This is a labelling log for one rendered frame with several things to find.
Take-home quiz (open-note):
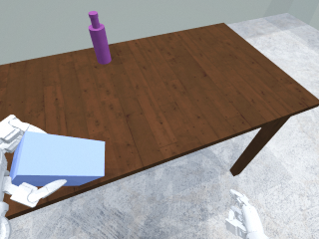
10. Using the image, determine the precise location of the right robot hand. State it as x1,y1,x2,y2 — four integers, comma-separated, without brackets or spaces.
225,189,265,239

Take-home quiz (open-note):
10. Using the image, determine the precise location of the table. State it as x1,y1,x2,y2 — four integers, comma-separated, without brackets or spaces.
0,23,319,220

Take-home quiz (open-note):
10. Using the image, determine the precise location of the sponge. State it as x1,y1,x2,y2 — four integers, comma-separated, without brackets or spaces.
9,130,105,187

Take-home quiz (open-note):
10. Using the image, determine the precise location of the robot left forearm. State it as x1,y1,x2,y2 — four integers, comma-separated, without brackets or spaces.
0,201,12,239

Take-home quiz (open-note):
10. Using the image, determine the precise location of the left robot hand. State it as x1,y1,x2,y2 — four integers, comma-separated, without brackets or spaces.
0,115,67,208

